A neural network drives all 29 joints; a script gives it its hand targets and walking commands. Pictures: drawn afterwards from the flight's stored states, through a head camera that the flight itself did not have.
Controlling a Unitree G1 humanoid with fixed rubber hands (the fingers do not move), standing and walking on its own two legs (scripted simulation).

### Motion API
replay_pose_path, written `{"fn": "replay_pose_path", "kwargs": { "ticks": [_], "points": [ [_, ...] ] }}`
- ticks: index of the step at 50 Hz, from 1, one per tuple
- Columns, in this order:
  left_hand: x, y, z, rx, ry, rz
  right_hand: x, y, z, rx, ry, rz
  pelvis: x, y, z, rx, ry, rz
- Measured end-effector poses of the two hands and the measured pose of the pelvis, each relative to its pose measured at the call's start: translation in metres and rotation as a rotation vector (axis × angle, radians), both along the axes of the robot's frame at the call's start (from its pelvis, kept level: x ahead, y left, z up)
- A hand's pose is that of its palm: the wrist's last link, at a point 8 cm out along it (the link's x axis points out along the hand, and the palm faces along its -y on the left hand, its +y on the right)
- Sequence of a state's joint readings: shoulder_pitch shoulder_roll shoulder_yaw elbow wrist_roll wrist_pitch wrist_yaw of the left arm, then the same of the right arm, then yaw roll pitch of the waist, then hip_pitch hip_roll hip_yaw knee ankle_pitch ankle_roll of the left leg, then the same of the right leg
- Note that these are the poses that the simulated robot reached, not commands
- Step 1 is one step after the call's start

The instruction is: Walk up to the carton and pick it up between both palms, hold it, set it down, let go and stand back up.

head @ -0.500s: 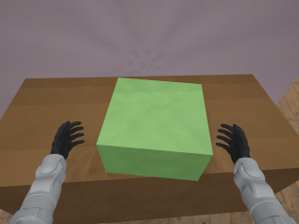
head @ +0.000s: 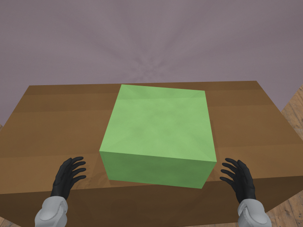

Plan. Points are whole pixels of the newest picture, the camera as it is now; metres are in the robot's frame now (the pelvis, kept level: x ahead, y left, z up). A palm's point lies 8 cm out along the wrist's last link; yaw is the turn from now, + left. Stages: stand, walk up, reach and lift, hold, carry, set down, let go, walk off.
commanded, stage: set down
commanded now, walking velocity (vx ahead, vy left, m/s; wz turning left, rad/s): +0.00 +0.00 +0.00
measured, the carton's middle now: (158, 133) +0.44 +0.01 -0.04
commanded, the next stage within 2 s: let go in 0.96 s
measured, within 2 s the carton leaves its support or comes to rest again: neither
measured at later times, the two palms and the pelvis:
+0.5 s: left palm (62, 202) +0.20 +0.26 -0.04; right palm (241, 211) +0.19 -0.20 -0.03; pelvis +0.01 +0.01 +0.00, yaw -2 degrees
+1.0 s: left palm (73, 209) +0.19 +0.24 -0.05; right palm (245, 223) +0.16 -0.21 -0.05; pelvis +0.02 +0.00 +0.00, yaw -3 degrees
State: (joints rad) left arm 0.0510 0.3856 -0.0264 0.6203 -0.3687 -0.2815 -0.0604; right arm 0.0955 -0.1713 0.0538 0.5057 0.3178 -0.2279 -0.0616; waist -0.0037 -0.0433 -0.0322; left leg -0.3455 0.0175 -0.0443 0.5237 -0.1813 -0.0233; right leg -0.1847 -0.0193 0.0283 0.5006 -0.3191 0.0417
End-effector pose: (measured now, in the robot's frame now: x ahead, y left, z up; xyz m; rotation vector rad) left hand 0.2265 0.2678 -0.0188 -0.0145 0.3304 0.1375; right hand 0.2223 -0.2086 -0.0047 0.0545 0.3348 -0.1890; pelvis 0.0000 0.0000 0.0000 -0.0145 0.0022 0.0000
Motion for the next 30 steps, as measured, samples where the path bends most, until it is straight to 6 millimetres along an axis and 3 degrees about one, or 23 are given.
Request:
{"fn": "replay_pose_path", "kwargs": {
  "ticks": [15, 30],
  "points": [
    [-0.023, -0.009, -0.011, 0.012, 0.031, -0.05, -0.032, 0.008, -0.021, -0.007, 0.03, -0.033, 0.008, 0.004, 0.0, 0.004, -0.05, -0.018],
    [-0.027, -0.006, -0.024, 0.037, 0.123, -0.053, -0.04, 0.005, -0.037, -0.061, 0.099, -0.019, 0.015, 0.008, 0.001, 0.002, -0.072, -0.039]
  ]
}}
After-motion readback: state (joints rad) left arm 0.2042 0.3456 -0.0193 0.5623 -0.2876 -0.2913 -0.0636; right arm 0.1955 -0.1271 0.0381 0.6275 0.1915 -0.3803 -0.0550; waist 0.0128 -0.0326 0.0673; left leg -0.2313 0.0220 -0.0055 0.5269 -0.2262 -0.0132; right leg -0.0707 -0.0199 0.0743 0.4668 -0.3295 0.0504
